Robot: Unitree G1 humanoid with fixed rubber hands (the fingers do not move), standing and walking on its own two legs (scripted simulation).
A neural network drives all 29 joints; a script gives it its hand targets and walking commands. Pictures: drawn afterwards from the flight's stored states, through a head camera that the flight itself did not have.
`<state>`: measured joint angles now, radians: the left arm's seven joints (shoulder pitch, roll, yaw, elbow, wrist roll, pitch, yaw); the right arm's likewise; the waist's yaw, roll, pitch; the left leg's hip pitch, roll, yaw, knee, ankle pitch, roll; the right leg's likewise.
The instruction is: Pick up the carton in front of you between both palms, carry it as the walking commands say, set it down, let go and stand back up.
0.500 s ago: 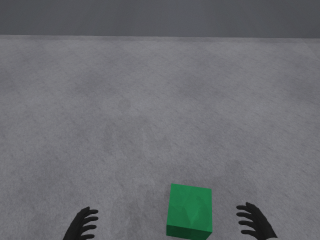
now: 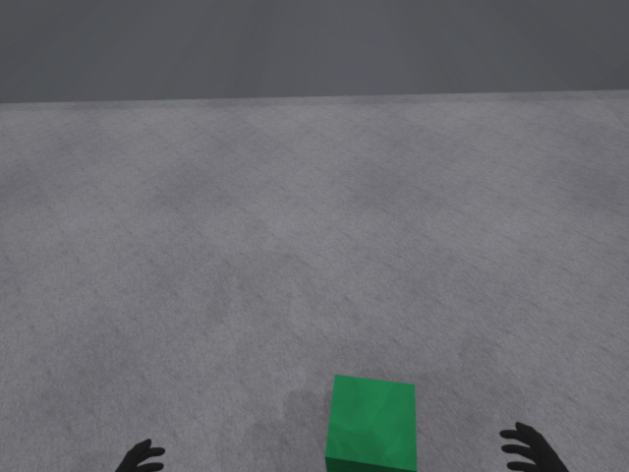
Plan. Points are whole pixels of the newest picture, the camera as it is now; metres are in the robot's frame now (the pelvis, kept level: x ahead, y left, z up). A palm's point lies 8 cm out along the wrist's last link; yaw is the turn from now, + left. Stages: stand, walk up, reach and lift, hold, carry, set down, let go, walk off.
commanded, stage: stand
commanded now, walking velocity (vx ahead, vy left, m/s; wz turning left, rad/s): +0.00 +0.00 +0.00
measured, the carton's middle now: (370, 435) +0.38 -0.09 -0.64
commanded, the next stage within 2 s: none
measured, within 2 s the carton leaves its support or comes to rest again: neither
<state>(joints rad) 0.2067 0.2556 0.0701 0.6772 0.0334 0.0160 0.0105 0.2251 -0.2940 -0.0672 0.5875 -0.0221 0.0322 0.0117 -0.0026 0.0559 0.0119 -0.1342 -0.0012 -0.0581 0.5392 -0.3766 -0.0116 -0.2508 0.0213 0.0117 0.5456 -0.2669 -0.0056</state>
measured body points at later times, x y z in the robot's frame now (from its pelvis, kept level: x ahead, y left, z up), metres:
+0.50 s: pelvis +0.00 -0.02 +0.00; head +0.00 -0.04 +0.45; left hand +0.11 +0.27 -0.10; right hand +0.11 -0.30 -0.11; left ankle -0.05 +0.13 -0.73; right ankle +0.02 -0.12 -0.73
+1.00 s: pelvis -0.02 -0.02 +0.01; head -0.02 -0.03 +0.46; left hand +0.08 +0.28 -0.10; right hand +0.08 -0.31 -0.12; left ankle -0.05 +0.13 -0.73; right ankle +0.02 -0.12 -0.73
